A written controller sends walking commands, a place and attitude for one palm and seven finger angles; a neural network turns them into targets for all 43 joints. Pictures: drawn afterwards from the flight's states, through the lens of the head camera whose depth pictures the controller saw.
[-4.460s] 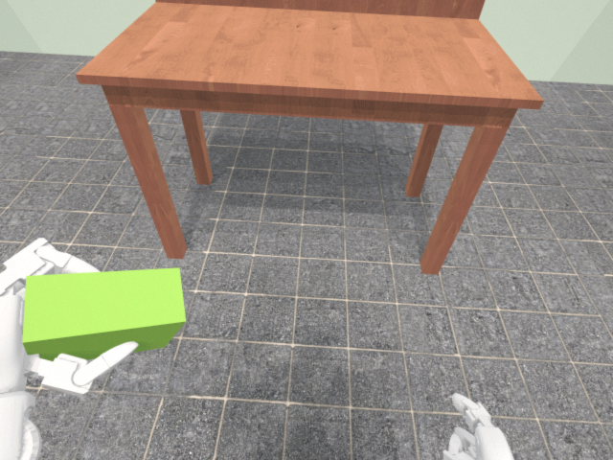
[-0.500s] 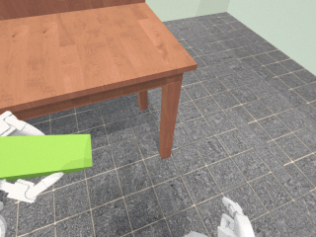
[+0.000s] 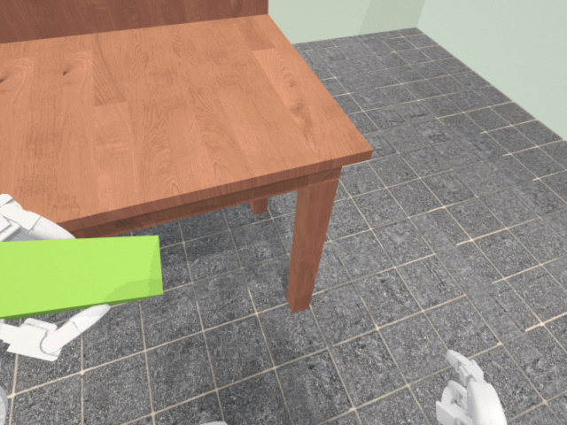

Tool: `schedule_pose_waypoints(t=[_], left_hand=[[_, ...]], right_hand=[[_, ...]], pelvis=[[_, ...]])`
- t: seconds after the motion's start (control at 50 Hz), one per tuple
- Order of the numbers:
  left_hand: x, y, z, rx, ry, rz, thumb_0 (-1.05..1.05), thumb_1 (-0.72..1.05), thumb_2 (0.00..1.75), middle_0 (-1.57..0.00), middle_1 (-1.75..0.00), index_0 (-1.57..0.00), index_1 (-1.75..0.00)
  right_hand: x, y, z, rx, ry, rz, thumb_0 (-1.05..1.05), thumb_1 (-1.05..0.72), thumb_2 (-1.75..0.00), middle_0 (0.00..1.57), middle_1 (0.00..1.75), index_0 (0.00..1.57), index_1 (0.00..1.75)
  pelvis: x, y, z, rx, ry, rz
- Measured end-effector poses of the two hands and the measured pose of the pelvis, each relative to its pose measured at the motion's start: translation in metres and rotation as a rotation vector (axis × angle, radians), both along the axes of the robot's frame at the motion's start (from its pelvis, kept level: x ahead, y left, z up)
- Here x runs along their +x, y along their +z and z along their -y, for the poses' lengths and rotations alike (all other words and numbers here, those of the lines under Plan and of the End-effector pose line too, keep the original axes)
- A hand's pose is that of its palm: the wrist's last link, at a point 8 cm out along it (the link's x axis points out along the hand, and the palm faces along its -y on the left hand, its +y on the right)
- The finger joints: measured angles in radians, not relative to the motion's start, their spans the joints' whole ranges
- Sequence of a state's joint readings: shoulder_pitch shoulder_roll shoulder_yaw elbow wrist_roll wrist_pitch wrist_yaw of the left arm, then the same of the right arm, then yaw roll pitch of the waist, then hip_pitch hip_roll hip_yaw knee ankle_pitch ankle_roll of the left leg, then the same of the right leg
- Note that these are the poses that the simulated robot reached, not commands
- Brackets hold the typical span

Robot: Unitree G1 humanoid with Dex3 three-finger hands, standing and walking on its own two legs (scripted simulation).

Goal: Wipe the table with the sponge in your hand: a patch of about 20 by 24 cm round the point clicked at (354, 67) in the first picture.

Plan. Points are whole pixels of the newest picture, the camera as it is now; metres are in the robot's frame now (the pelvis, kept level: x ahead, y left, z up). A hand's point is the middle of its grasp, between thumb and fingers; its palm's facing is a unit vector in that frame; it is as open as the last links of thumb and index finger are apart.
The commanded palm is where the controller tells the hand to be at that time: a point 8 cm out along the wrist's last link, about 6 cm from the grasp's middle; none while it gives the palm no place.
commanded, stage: take the last steps up to it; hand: left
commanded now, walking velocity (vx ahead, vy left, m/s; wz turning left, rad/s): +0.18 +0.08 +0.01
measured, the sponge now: (102, 275) +0.23 +0.20 +0.17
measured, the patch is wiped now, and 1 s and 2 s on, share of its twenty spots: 0.00 0.00 0.00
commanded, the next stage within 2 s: come to a stop and stand still in 0.18 s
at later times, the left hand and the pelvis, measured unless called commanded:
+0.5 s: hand (112, 216) +0.29 +0.21 +0.18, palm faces +0.40 -0.79 -0.45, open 9.7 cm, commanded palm +0.22 +0.26 +0.19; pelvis +0.07 -0.02 +0.01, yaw +1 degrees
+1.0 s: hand (84, 255) +0.24 +0.22 +0.18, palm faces +0.40 -0.82 -0.41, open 9.7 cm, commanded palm +0.18 +0.26 +0.19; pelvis +0.03 -0.02 +0.01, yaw +0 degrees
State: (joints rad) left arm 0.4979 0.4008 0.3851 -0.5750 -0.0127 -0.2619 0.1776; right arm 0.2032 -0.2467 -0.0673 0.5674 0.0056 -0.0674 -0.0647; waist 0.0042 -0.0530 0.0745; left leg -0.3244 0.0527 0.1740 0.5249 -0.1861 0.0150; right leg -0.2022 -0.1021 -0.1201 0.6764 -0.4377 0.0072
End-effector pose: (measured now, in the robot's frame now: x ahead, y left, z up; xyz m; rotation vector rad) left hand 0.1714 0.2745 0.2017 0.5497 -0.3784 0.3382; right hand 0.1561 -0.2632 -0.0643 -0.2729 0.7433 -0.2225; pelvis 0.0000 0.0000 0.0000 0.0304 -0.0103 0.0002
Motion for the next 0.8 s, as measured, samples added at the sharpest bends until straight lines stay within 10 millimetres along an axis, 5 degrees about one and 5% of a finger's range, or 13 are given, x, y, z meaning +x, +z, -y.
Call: schedule_pose_waypoints(t=[0.1, 0.24, 0.4, 0.58, 0.68, 0.8], left_hand=[[0.032, -0.003, -0.016, -0.040, 0.020, 0.022, -0.01, -0.46, 0.99, -0.80, -1.33, -0.79, -1.33], [0.042, 0.009, 0.008, -0.016, -0.015, -0.033, -0.01, -0.46, 0.99, -0.80, -1.33, -0.79, -1.33], [0.063, -0.001, 0.020, -0.021, 0.089, -0.086, -0.01, -0.46, 0.99, -0.80, -1.33, -0.79, -1.33], [0.079, -0.002, 0.029, -0.022, 0.016, -0.124, -0.01, -0.46, 0.99, -0.80, -1.33, -0.79, -1.33], [0.070, -0.001, 0.011, -0.015, -0.011, -0.072, -0.01, -0.46, 0.99, -0.80, -1.33, -0.79, -1.33], [0.058, -0.006, -0.012, -0.057, 0.042, -0.050, -0.01, -0.46, 0.99, -0.80, -1.33, -0.79, -1.33]], right_hand=[[0.022, -0.003, -0.037, 0.090, 0.012, 0.030, 0.01, -0.91, -0.90, 0.19, 0.29, 0.19, 0.30], [0.035, -0.014, -0.068, 0.202, 0.069, 0.002, 0.01, -0.91, -0.89, 0.20, 0.30, 0.20, 0.30], [0.053, -0.043, -0.038, 0.207, 0.086, -0.089, 0.01, -0.90, -0.89, 0.20, 0.30, 0.20, 0.30], [0.073, -0.004, 0.004, 0.062, 0.020, -0.031, 0.02, -0.91, -0.90, 0.20, 0.30, 0.20, 0.30], [0.077, 0.008, 0.001, -0.002, 0.003, 0.008, 0.01, -0.91, -0.90, 0.19, 0.29, 0.19, 0.30], [0.070, 0.011, -0.033, 0.047, 0.062, 0.021, 0.01, -0.91, -0.90, 0.19, 0.29, 0.19, 0.30]], pelvis=[[0.014, 0.001, -0.005, -0.012, 0.004, 0.004], [0.038, 0.009, 0.002, -0.026, 0.002, -0.016], [0.062, 0.002, 0.022, -0.009, 0.013, 0.005], [0.066, 0.014, 0.020, 0.016, 0.010, -0.005], [0.066, 0.005, 0.005, -0.023, 0.006, 0.002], [0.057, 0.010, -0.001, -0.034, 0.005, 0.002]])
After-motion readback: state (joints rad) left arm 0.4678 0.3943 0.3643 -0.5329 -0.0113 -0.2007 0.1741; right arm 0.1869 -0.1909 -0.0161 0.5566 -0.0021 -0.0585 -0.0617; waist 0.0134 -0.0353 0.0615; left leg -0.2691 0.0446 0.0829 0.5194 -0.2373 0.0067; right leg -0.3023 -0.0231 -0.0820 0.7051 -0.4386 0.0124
